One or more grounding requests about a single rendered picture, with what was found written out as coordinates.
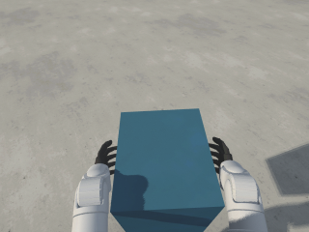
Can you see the robot right hand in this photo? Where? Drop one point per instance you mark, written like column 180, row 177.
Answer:
column 222, row 153

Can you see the robot left hand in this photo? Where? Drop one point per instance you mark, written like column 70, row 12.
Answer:
column 102, row 155

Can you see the left robot forearm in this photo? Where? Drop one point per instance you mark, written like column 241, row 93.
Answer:
column 91, row 201

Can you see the carton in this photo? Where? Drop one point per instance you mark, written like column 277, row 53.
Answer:
column 164, row 177

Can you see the right robot forearm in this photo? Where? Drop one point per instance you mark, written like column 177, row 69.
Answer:
column 243, row 198

